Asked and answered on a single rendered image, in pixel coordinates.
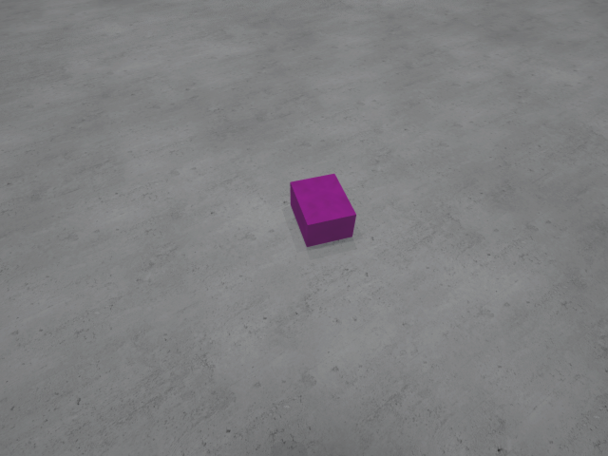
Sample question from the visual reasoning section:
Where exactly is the carton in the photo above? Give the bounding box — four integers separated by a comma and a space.
291, 174, 356, 247

